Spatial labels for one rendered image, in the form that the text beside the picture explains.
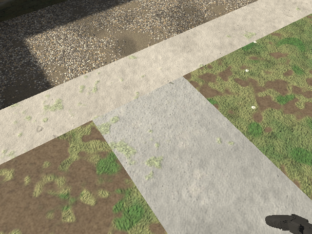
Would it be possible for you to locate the robot right hand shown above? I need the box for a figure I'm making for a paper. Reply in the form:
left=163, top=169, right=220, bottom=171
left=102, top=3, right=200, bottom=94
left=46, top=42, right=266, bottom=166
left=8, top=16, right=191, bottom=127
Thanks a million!
left=265, top=214, right=312, bottom=234

